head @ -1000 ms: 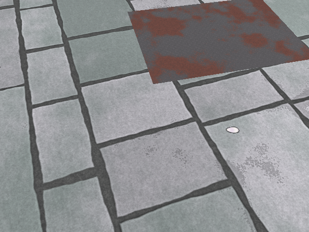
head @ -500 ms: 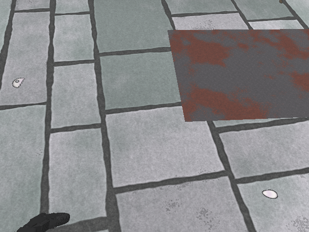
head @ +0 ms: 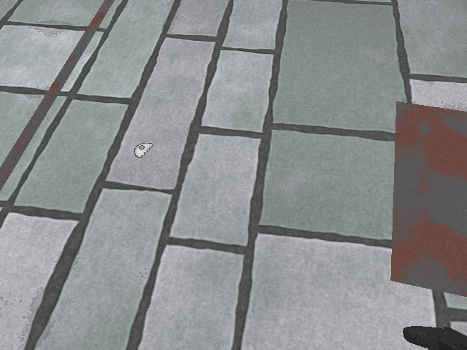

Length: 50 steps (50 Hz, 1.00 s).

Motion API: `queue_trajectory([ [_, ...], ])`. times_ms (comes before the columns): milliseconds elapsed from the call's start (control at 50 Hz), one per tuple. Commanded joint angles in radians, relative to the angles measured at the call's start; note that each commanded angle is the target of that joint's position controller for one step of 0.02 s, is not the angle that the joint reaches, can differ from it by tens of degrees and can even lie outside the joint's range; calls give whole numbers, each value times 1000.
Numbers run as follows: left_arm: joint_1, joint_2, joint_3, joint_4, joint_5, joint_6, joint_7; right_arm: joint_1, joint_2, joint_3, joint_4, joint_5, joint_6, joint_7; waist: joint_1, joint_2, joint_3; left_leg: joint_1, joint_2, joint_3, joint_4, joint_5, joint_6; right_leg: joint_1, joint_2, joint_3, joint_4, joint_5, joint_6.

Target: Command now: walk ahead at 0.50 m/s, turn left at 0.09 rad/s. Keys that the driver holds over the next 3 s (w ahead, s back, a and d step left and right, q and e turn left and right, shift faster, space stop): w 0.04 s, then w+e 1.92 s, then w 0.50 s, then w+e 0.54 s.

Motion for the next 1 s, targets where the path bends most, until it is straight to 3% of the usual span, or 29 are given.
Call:
queue_trajectory([
  [20, 1, 187, 36, -38, -7, 4, 5, -100, -70, -17, -104, 6, -21, 13, -34, -135, 36, 46, -32, 30, -69, -28, 25, 4, -277, 153, -34, 339, -155],
  [60, -16, 201, 38, -35, -11, 15, 9, -10, -105, -37, -85, -1, -25, 13, -105, -136, -8, 217, -69, 56, -138, -46, 60, 5, -264, 134, 87, 534, -127],
  [80, -16, 184, 30, -38, -8, 17, 10, 125, -149, -62, -44, -8, -25, 5, -172, -114, -93, 427, -77, 58, -156, -31, 87, -49, -216, 100, 248, 625, -103],
  [100, -37, 133, 8, -70, 14, 10, 10, 313, -225, -86, -15, -27, -22, -8, -253, -26, -240, 730, 100, -123, -116, 7, 152, -247, -159, 59, 539, 417, -62],
  [120, 71, 15, -29, -91, 15, -9, 7, 367, -302, -99, -1, -34, -12, -10, -205, 245, -367, 1021, 349, -550, -202, -131, 293, -622, -6, 31, 887, -225, -3],
  [140, 30, 118, -3, -74, -9, -21, 5, 387, -208, -78, 3, -28, -10, -9, -242, 157, -355, 975, 341, -633, -267, -246, 285, -720, -35, 157, 1020, -306, -9],
  [160, -45, 161, 13, -100, -28, -24, 3, 327, -172, -62, 4, -23, -14, -9, -228, 117, -211, 858, 308, -478, -285, -210, 244, -773, -75, 153, 1044, -223, -16],
  [180, -86, 150, 13, -106, -22, -20, 6, 259, -142, -52, 2, -22, -17, -7, -197, 68, -142, 733, 260, -361, -315, -149, 219, -743, -115, 132, 1008, -140, -12],
  [200, -104, 140, 17, -108, -9, -11, 9, 205, -113, -44, 4, -24, -22, -3, -167, 57, -83, 627, 225, -277, -356, -109, 206, -712, -139, 130, 959, -85, -5],
  [240, -68, 101, 18, -97, -9, 19, 10, 152, -90, -43, 16, -30, -40, 1, -115, 73, -43, 498, 190, -167, -431, -57, 192, -615, -163, 136, 918, -17, 6],
  [300, -96, 67, 18, -115, -5, 44, 12, 146, -109, -55, 47, -36, -56, -6, -95, 33, -4, 460, 192, -52, -477, 56, 197, -649, -163, 152, 863, 72, 24],
  [380, -191, 51, 14, -149, 2, 41, -5, 166, -133, -64, 80, -36, -52, -23, -115, 14, 26, 495, 167, 88, -491, 99, 169, -675, -151, 137, 651, 276, 25],
  [440, -305, 34, 3, -191, 6, 37, -24, 205, -161, -73, 104, -27, -42, -32, -160, -5, 63, 528, 176, 154, -495, 97, 154, -659, -140, 75, 509, 347, 10],
  [520, -400, 43, 2, -254, 3, 38, -45, 258, -186, -85, 140, -8, -15, -36, -187, -2, 90, 670, 216, 194, -433, 167, 135, -696, -123, 23, 414, 245, -30],
  [540, -406, 50, 5, -266, 3, 38, -50, 258, -194, -88, 144, -3, -7, -37, -180, 7, 85, 698, 222, 205, -398, 245, 126, -682, -110, 3, 400, 197, -45],
  [580, -355, 81, 23, -275, 1, 42, -54, 239, -224, -95, 140, 2, 8, -43, -135, 46, 25, 725, 220, 234, -261, 589, 102, -560, -44, -61, 398, 92, -85],
  [600, -258, 113, 42, -258, -2, 44, -52, 226, -235, -96, 137, 4, 18, -47, -77, 56, -34, 711, 205, 251, -117, 729, 86, -429, 3, -88, 386, 61, -110],
  [620, -97, 170, 75, -217, -5, 45, -41, 214, -229, -90, 131, 8, 23, -50, 10, 37, -120, 620, 164, 278, 99, 708, 51, -186, 47, -87, 317, 123, -149],
  [640, 46, 270, 111, -189, -3, 57, -17, 234, -182, -70, 109, -18, 13, -53, 53, -99, -213, 351, 114, 280, 422, 321, -2, 122, -101, 164, 299, 164, -214],
  [660, -1, 350, 114, -207, -4, 46, -17, 315, -47, -28, 57, -40, -20, -38, -77, -302, -311, -64, -103, 119, 730, -561, -56, 396, -325, 748, 172, -19, -402],
  [680, 32, 263, 89, -226, 2, 34, -22, 191, -133, -39, 45, 2, -58, -23, 9, -169, -362, -170, -86, -68, 801, -557, -33, 422, -355, 842, 59, -72, -391],
  [700, 0, 212, 75, -217, 5, 23, -24, 118, -160, -46, 20, 30, -75, -17, 6, -137, -223, -237, -45, -61, 768, -460, -10, 326, -329, 693, 49, 6, -349],
  [720, -63, 181, 65, -227, -1, 18, -22, 112, -152, -43, 27, 13, -82, -24, -40, -61, -142, -196, 0, -58, 683, -374, 0, 176, -282, 571, 54, 98, -314],
  [740, -131, 147, 56, -242, 3, 19, -19, 114, -160, -51, 37, -15, -80, -31, -82, -51, -91, -124, 28, -55, 601, -326, -7, 38, -244, 482, 43, 195, -291],
  [760, -168, 127, 47, -263, 16, 19, -14, 136, -167, -58, 40, -23, -68, -31, -116, -71, -79, -54, 46, -63, 566, -293, -14, -49, -221, 439, 19, 262, -286],
  [820, -165, 149, 53, -268, 14, 12, 1, 138, -132, -52, 30, -34, -36, -31, -139, -72, -56, -4, 38, -36, 448, -234, -55, -170, -187, 359, -20, 388, -294],
  [860, -135, 171, 59, -258, 9, 13, 15, 66, -111, -43, 6, -37, -30, -32, -120, -77, -29, -17, 20, -23, 316, -121, -79, -206, -157, 312, -25, 401, -274],
  [920, -94, 174, 61, -246, 1, 23, 26, -48, -82, -28, -20, -31, -36, -22, -72, -112, -15, 45, -30, -16, 73, 72, -84, -232, -105, 272, -4, 305, -221],
  [1000, -30, 175, 62, -225, -7, 36, 31, -136, -109, -33, -48, -11, -52, -1, -38, -132, -8, 98, -71, -35, -77, 109, -70, -174, -138, 358, 54, 202, -202],
])
Next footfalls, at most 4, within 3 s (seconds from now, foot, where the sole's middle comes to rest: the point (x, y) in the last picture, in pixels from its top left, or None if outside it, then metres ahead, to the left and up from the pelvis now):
0.10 left None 0.22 0.14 -0.78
0.62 right None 0.47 -0.15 -0.78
1.12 left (304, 246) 0.81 -0.09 -0.78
1.64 right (426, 252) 0.83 -0.47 -0.78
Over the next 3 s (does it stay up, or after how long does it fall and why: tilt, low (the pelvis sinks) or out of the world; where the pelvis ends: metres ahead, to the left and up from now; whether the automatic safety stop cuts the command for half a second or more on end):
stays up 1.10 -0.96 0.00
